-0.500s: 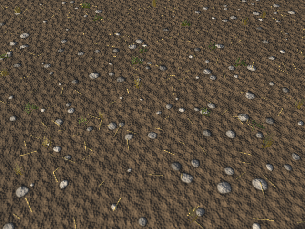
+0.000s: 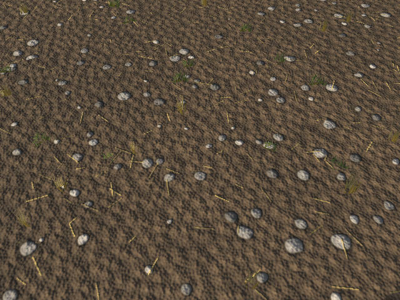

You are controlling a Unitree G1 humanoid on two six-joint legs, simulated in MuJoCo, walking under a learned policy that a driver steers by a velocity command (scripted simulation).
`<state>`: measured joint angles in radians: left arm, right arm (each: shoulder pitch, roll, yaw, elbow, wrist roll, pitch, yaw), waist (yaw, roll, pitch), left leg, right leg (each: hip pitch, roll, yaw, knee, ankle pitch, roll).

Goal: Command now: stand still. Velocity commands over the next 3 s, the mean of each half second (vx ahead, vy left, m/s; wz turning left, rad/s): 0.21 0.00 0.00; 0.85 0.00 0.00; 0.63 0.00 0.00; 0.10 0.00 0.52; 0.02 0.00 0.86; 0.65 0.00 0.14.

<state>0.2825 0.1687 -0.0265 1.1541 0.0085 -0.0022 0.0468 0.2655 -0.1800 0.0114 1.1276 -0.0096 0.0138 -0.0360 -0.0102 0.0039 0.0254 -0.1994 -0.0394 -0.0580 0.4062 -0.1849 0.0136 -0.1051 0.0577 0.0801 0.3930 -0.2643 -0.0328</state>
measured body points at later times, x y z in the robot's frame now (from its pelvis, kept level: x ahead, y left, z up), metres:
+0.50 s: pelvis +0.06 +0.03 +0.00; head +0.06 +0.04 +0.45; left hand -0.01 +0.27 -0.16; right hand +0.14 -0.23 -0.13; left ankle +0.08 +0.13 -0.72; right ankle -0.04 -0.11 -0.74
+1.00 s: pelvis +0.38 +0.06 -0.04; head +0.43 +0.07 +0.41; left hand +0.63 +0.26 -0.13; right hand +0.25 -0.16 -0.17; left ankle +0.10 +0.14 -0.73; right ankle +0.55 -0.01 -0.74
